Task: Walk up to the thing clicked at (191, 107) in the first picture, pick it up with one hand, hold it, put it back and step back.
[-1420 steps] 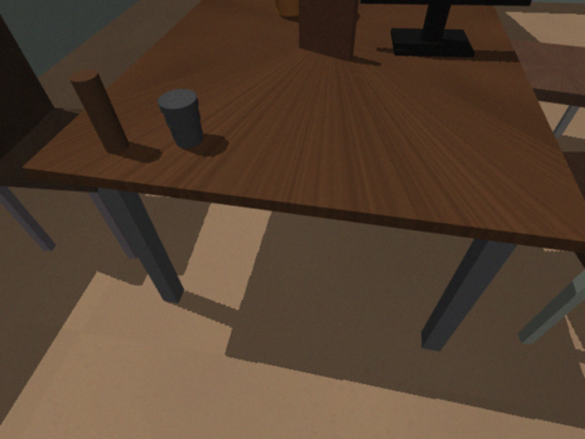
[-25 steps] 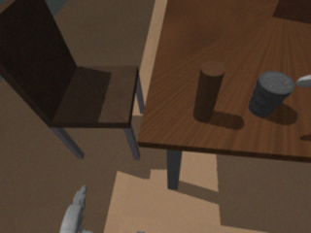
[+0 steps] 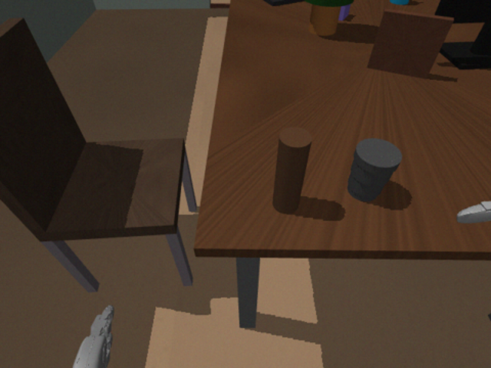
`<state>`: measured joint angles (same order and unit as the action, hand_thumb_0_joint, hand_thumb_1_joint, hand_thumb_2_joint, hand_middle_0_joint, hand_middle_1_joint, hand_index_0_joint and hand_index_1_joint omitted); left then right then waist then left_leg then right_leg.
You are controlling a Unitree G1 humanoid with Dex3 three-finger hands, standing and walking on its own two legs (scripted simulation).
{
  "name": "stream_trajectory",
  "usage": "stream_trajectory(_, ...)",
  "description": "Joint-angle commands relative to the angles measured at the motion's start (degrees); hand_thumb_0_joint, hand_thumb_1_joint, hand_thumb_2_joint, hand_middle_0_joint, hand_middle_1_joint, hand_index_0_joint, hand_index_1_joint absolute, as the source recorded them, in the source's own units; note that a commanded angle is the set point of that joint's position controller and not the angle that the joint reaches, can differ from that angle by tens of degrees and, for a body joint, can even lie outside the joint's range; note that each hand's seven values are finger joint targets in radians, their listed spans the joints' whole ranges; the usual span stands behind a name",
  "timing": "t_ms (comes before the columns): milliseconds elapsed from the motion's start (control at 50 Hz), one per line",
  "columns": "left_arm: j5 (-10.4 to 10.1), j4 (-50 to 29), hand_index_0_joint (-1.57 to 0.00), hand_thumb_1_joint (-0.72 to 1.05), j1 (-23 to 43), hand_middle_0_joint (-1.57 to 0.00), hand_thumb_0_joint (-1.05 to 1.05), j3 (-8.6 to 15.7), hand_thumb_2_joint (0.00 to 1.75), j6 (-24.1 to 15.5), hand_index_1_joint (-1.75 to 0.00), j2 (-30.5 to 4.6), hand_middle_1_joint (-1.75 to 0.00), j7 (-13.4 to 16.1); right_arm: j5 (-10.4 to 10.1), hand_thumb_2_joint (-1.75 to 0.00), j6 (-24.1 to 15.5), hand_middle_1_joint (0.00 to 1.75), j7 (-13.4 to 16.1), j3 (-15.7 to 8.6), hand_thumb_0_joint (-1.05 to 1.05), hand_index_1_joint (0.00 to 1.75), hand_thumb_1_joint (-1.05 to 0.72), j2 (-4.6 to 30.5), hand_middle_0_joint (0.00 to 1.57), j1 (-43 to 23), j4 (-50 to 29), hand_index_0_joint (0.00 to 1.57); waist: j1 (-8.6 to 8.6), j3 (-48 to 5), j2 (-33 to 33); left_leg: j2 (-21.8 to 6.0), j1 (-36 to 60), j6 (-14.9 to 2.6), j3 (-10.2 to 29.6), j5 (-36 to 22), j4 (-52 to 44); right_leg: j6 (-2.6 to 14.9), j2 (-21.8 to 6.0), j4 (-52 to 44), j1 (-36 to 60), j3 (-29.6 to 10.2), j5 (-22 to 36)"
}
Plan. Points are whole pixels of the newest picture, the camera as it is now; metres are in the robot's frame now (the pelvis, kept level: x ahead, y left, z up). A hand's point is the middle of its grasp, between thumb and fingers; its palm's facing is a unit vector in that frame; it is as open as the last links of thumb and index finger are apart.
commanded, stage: sink last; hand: right
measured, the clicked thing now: (370, 172) +0.49 -0.22 +0.04
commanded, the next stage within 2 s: home in 0.74 s
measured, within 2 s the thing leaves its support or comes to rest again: neither
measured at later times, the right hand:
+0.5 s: hand out of the picture +0.14 -0.23 +0.14, palm faces +0.39 +0.84 -0.37, open 17.6 cm
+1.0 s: hand out of the picture +0.14 -0.24 +0.13, palm faces +0.40 +0.83 -0.39, open 17.3 cm
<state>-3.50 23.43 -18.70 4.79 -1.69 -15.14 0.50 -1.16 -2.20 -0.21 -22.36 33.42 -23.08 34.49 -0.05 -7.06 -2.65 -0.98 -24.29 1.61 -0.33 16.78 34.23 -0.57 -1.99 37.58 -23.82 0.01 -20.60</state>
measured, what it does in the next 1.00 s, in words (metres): stands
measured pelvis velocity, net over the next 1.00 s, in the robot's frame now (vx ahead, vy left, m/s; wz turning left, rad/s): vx -0.04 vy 0.02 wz -0.03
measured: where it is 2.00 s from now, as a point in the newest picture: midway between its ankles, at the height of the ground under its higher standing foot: outside the picture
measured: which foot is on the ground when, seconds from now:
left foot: down 0.00-1.00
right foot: down 0.00-1.00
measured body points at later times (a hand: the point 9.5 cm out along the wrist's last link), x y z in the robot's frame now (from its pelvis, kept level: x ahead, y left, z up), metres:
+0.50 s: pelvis -0.02 +0.02 +0.01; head -0.04 +0.05 +0.46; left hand +0.15 +0.27 -0.06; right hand +0.12 -0.27 +0.17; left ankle +0.00 +0.14 -0.72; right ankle -0.02 -0.12 -0.72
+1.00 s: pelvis -0.04 +0.02 +0.01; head -0.05 +0.04 +0.46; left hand +0.14 +0.26 -0.07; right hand +0.12 -0.29 +0.16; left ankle +0.00 +0.14 -0.72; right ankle -0.02 -0.12 -0.72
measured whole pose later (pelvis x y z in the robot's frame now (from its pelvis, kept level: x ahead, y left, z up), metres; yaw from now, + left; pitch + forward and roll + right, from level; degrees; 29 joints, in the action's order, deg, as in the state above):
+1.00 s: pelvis -0.04 +0.02 +0.01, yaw -2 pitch -4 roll +0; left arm -0.7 33.0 -15.1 5.3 -8.0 -11.2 3.9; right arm -2.9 -18.2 1.2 -18.5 17.2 25.0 -8.5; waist 2.9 1.9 -2.9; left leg -1.8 -11.4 0.6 -1.9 12.2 27.9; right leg -1.6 -1.1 27.4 -9.9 -1.4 -13.2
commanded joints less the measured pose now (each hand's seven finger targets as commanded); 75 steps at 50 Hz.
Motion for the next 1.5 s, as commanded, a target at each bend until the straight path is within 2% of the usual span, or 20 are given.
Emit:
stream_trajectory(0,-0.81,-4.73,-0.06,-0.52,-1.04,-0.06,0.0,3.55,0.05,-1.53,-0.05,-5.64,-0.05,-0.11,-2.46,-0.05,-3.08,0.05,0.56,-3.24,0.0,0.05,0.53,11.49,0.06,-1.35,-31.01,0.05,1.76,-7.2,-4.12,2.18,7.39,-2.84,-3.95,-14.53,-3.14,-0.06,0.88,-7.3,7.55,1.68,22.09)
stream_trajectory(40,-0.75,-3.68,-0.06,-0.52,0.33,-0.06,0.0,4.95,0.05,-1.12,-0.05,-6.12,-0.05,-0.09,-2.87,-0.05,-3.62,0.05,1.23,-6.37,0.0,0.05,0.53,12.93,0.06,2.96,-40.08,0.05,2.37,-6.5,-5.79,1.82,8.66,-2.78,-3.67,-13.8,-3.95,0.0,1.16,-7.97,7.96,1.99,20.44)
stream_trajectory(120,-0.04,-5.56,-0.06,-0.52,5.11,-0.06,0.0,6.07,0.05,-1.21,-0.05,-7.2,-0.05,1.11,-3.33,-0.05,-5.09,0.05,2.82,-6.89,0.0,0.05,0.54,8.87,0.06,13.78,-53.16,0.05,2.95,-6.11,-3.9,1.63,11.18,-2.52,-3.62,-12.87,-4.53,0.28,1.15,-8.92,9.31,1.49,18.98)
stream_trajectory(220,0.91,-9.19,-0.05,-0.52,7.69,-0.05,0.0,8.34,0.04,-2.55,-0.04,-9.03,-0.05,3.91,-3.37,-0.05,-7.13,0.06,4.15,-4.85,0.0,0.06,0.56,2.07,0.06,25.51,-59.22,0.05,1.73,-4.15,1.65,0.73,11.93,-1.49,-3.35,-9.47,-5.93,1.15,1.73,-9.65,10.46,1.44,13.55)
stream_trajectory(260,1.13,-7.82,-0.05,-0.51,5.19,-0.05,0.0,5.22,0.04,-2.7,-0.04,-5.13,-0.05,3.98,-3.34,-0.05,-7.82,0.06,3.65,-2.05,0.0,0.06,0.58,-2.6,0.05,32.88,-59.8,0.05,1.98,-1.08,2.33,0.33,11.37,-1.27,-3.14,-8.34,-6.84,1.33,2.06,-9.87,10.0,1.85,12.53)
stream_trajectory(400,0.72,-5.66,-0.06,-0.51,1.06,-0.05,0.0,4.65,0.04,-3.74,-0.05,-2.58,-0.05,2.83,-4.0,-0.05,-10.76,0.06,1.91,-1.29,0.0,0.06,0.59,-6.0,0.05,46.77,-66.73,0.05,2.83,5.74,0.61,0.1,9.28,-1.28,-3.51,-4.27,-8.59,1.4,2.83,-11.82,8.46,2.52,8.98)
stream_trajectory(520,1.94,-4.73,-0.06,-0.51,5.36,-0.05,0.0,9.91,0.04,-6.53,-0.05,-7.05,-0.05,3.96,-3.49,-0.05,-12.98,0.06,2.31,-3.03,0.0,0.06,0.57,-5.16,0.05,43.99,-64.1,0.05,1.2,10.39,1.95,-0.61,5.25,-1.29,-2.43,8.65,-11.91,1.4,2.81,-13.78,8.5,1.46,-2.02)
stream_trajectory(600,2.43,-0.72,-0.06,-0.52,5.1,-0.05,0.0,4.92,0.04,-7.65,-0.05,-1.41,-0.05,3.43,-2.97,-0.05,-15.03,0.06,2.27,-3.47,0.0,0.06,0.55,-5.11,0.05,46.55,-60.93,0.05,4.0,8.55,4.04,-2.15,8.49,-0.81,-0.63,6.43,-13.09,1.11,3.67,-11.63,7.9,2.27,3.2)
stream_trajectory(680,2.79,-0.58,-0.05,-0.54,8.31,-0.05,0.0,3.48,0.05,-8.55,-0.05,-1.11,-0.05,3.65,-2.49,-0.05,-17.05,0.06,2.49,-3.73,0.0,0.06,0.56,-4.63,0.05,45.14,-58.4,0.05,4.08,7.28,2.39,-1.75,9.56,-1.0,-0.83,6.68,-13.23,0.89,3.57,-12.95,8.31,2.02,2.83)
stream_trajectory(760,3.34,-1.24,-0.05,-0.54,10.37,-0.05,0.0,6.95,0.07,-9.76,-0.06,-5.91,-0.05,4.34,-2.35,-0.06,-18.59,0.06,3.01,-5.18,0.0,0.06,0.53,-2.46,0.05,44.07,-59.89,0.05,3.77,2.51,1.94,-1.28,12.67,-1.04,-1.36,2.97,-12.52,0.94,3.2,-13.7,10.53,1.52,5.49)
stream_trajectory(800,3.3,1.1,-0.05,-0.54,8.81,-0.05,0.0,5.72,0.08,-9.77,-0.06,-4.44,-0.05,4.33,-2.17,-0.06,-18.8,0.06,3.1,-4.74,0.0,0.06,0.51,-2.79,0.05,43.19,-58.98,0.05,3.38,4.52,0.64,-1.01,12.34,-1.22,-1.78,2.53,-12.75,0.9,3.24,-14.55,10.71,1.55,5.04)
stream_trajectory(860,3.14,0.26,-0.13,-0.38,8.58,-0.13,0.0,5.13,0.24,-9.9,-0.18,-3.74,-0.18,4.26,-2.13,-0.09,-18.85,0.06,2.82,-2.42,0.0,0.06,0.49,-5.53,0.06,44.43,-55.45,0.06,3.06,6.18,2.61,-0.62,12.45,-1.21,-2.5,1.73,-13.47,0.96,3.0,-15.3,11.72,1.55,5.94)
stream_trajectory(960,2.56,1.46,-0.14,0.02,9.33,-0.14,0.0,-2.09,0.55,-9.46,-0.2,2.98,-0.2,3.0,-2.08,-0.09,-18.88,0.06,1.53,2.18,0.0,0.06,0.5,-9.59,0.06,45.45,-50.67,0.06,3.58,10.76,2.76,-0.34,11.52,-1.2,-2.84,3.51,-14.78,0.97,2.92,-16.99,10.58,1.98,4.69)
stream_trajectory(1100,2.58,4.81,-0.17,0.58,8.94,-0.17,0.0,3.89,0.74,-9.92,-0.25,-4.45,-0.25,2.65,-1.35,-0.07,-16.51,0.06,1.12,7.26,0.0,0.06,0.52,-11.39,0.06,48.21,-44.38,0.06,0.81,6.66,0.31,1.22,12.85,-1.77,-4.81,-4.59,-11.81,0.74,1.79,-17.71,12.71,1.1,9.11)
stream_trajectory(1200,2.92,4.74,-0.2,0.89,13.39,-0.2,0.0,0.3,0.89,-9.8,-0.3,-1.29,-0.29,2.94,-0.02,-0.04,-14.19,0.05,1.98,12.2,0.0,0.05,0.58,-13.58,0.05,44.7,-37.31,0.05,0.54,3.64,2.09,1.16,13.53,-1.8,-4.65,-6.35,-11.62,0.7,1.44,-16.78,13.63,0.45,11.2)
stream_trajectory(1340,3.02,6.66,-0.2,0.9,16.04,-0.2,0.0,-2.75,0.9,-9.04,-0.3,0.06,-0.3,3.77,0.97,-0.06,-11.42,0.06,2.89,18.18,0.0,0.06,0.53,-16.15,0.05,37.7,-21.43,0.05,-0.03,2.6,1.03,0.81,13.78,-1.86,-3.71,-8.32,-10.95,0.55,1.79,-15.53,11.98,1.15,12.26)
stream_trajectory(1380,3.1,7.7,-0.2,0.9,13.82,-0.2,0.0,-2.3,0.9,-8.58,-0.3,-0.77,-0.3,3.82,1.18,-0.07,-10.56,0.06,3.19,17.53,0.0,0.06,0.52,-14.52,0.06,36.81,-17.9,0.06,0.05,1.0,0.83,0.7,14.71,-1.78,-3.46,-9.61,-10.69,0.56,2.01,-15.06,12.24,1.41,13.34)
stream_trajectory(1400,4.13,12.04,-0.2,0.9,9.09,-0.2,0.0,-1.51,0.9,-7.8,-0.3,-5.24,-0.3,3.72,1.1,-0.08,-10.63,0.06,4.89,10.62,0.0,0.06,0.51,-11.4,0.06,37.61,-15.72,0.06,1.89,4.1,0.47,1.11,14.16,-1.97,-3.15,-7.9,-10.57,0.65,2.43,-14.57,10.4,1.47,11.08)
stream_trajectory(1440,3.95,10.54,-0.2,0.9,11.21,-0.2,0.0,-2.78,0.9,-7.78,-0.3,-3.17,-0.3,3.37,1.31,-0.09,-10.18,0.06,4.29,17.98,0.0,0.06,0.5,-16.81,0.06,35.0,-13.26,0.06,-0.07,3.97,0.89,0.9,13.96,-1.85,-2.71,-7.72,-10.67,0.77,2.68,-14.5,10.57,2.04,10.3)
stream_trajectory(1480,3.93,10.0,-0.2,0.9,11.08,-0.2,0.0,-2.74,0.9,-7.34,-0.3,-3.16,-0.3,3.43,1.37,-0.08,-9.95,0.06,5.04,16.91,0.0,0.06,0.51,-15.75,0.06,31.07,-14.85,0.06,0.22,0.92,-1.28,0.95,14.12,-2.11,-2.55,-10.43,-9.87,0.47,2.46,-14.05,12.45,2.11,13.07)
